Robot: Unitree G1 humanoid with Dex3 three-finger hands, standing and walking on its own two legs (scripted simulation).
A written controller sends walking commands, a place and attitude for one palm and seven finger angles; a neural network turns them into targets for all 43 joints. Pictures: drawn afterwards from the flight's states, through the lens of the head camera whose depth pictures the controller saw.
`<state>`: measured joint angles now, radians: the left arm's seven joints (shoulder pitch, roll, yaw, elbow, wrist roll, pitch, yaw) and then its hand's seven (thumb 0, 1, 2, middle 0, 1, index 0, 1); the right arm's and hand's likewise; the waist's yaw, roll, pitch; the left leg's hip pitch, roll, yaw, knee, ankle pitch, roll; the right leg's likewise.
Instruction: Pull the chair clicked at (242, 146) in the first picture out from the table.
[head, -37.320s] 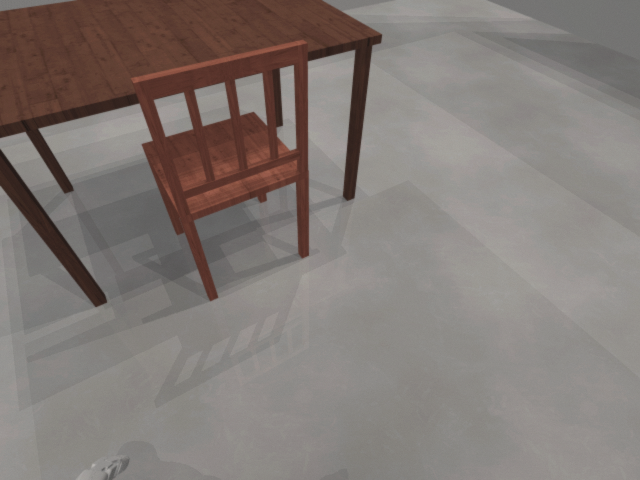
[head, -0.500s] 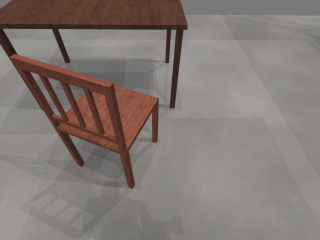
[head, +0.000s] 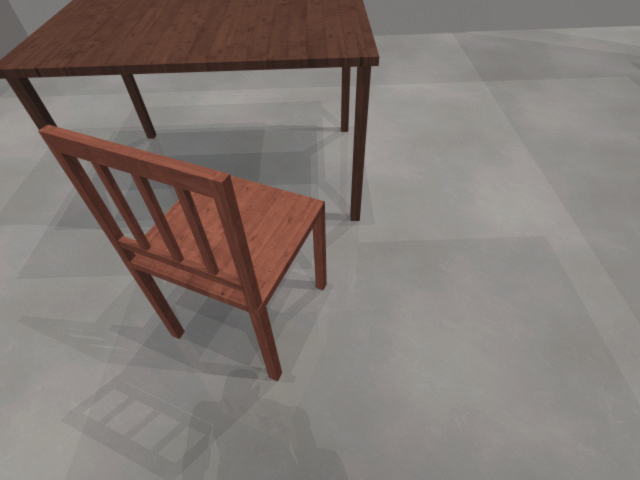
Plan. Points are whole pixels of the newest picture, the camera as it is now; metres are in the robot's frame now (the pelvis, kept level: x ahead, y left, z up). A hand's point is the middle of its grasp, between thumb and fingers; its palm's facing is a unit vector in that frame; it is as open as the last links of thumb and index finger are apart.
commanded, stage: let the arm hang, fingers relaxed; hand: left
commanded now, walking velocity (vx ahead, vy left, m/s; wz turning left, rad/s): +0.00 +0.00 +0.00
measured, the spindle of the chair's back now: (160, 220) +0.63 +0.39 -0.11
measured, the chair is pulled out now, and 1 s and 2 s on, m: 0.46 0.46 0.46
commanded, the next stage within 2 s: look to check the result in 0.32 s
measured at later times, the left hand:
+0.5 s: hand out of the picture -0.01 +0.15 -0.17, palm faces +0.03 -0.98 -0.19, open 7.3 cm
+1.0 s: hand out of the picture +0.01 +0.14 -0.17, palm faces +0.03 -0.98 -0.20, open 7.3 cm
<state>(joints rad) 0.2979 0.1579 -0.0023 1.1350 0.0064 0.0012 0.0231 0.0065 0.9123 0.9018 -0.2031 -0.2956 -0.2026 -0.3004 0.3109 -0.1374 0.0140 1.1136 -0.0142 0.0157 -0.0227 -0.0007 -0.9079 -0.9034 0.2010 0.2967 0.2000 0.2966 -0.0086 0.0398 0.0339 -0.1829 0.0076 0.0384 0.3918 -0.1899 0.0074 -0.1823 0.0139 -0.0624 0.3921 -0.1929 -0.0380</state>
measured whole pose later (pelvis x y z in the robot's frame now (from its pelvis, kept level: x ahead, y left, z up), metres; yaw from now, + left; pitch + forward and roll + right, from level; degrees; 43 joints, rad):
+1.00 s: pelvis +0.02 -0.03 +0.00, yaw +0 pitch -1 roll +1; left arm 0.29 0.12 0.01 1.14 0.01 -0.02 0.03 0.01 0.91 0.90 -0.20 -0.30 -0.20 -0.30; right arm 0.31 -0.13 0.00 1.14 -0.01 0.00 -0.04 0.00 -0.91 -0.90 0.20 0.30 0.20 0.30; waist -0.01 0.04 0.03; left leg -0.15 0.04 0.03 0.37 -0.21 -0.03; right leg -0.16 0.05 -0.07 0.39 -0.22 -0.07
